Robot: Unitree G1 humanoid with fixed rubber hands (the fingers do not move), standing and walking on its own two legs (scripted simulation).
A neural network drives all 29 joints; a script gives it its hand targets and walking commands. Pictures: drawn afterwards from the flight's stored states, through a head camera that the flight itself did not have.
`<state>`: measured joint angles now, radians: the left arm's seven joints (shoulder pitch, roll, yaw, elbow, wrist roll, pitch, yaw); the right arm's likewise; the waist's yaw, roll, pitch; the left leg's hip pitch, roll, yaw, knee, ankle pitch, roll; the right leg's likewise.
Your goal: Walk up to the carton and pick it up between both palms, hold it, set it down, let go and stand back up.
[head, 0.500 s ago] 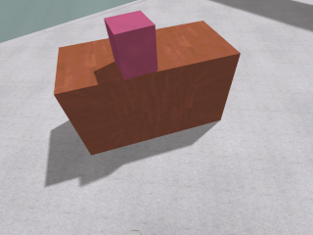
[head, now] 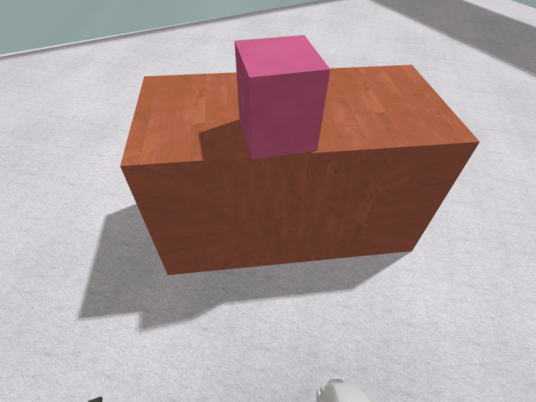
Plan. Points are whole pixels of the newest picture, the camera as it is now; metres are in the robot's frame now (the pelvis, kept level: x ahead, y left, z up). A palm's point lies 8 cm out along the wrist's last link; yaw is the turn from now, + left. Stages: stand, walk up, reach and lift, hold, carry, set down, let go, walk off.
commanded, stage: walk up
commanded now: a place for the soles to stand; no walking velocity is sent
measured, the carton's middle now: (277, 98) +0.92 -0.02 -0.02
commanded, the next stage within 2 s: none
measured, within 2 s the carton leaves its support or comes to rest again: neither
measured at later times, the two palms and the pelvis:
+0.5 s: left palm (148, 401) +0.17 +0.19 -0.05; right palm out of the picture +0.15 -0.44 -0.10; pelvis +0.12 -0.13 +0.02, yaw +0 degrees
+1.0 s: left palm (134, 347) +0.26 +0.26 -0.12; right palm (493, 318) +0.29 -0.37 -0.09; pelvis +0.21 -0.05 -0.01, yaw +0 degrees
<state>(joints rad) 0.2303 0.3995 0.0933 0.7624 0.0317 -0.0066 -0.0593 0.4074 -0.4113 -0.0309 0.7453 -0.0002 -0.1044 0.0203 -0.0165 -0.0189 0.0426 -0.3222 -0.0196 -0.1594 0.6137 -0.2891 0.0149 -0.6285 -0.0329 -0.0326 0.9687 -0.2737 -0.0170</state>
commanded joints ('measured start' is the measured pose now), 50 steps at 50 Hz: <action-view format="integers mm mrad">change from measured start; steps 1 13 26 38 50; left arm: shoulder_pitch -83 78 241 204 201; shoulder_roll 188 227 214 227 204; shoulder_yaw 62 77 74 69 40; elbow -113 -55 -67 -64 -75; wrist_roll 2 -26 -38 -15 -16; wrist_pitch -52 -96 -64 -60 -19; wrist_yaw -16 42 70 61 36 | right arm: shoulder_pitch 36 101 -5 -171 28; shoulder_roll -303 -193 -151 -150 -285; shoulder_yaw -106 -77 -72 -68 -119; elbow -53 48 -12 -63 -41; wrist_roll -19 3 4 -5 6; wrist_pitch -19 50 88 80 34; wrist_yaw -28 -6 -22 -3 -30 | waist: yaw -26 7 65 85 -4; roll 144 -97 -58 -20 123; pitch -32 124 22 124 -11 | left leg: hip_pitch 126 -229 -274 -259 237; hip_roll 218 6 -36 -2 305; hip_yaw -273 11 33 96 -613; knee -237 506 341 118 -401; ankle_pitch -195 125 100 29 -421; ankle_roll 217 -12 -3 30 201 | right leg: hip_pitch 21 332 753 679 95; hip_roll -55 -142 -162 -174 35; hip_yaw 63 225 120 150 140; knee -196 -842 -636 -660 180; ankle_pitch -8 -200 639 444 -244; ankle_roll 3 132 117 -14 -35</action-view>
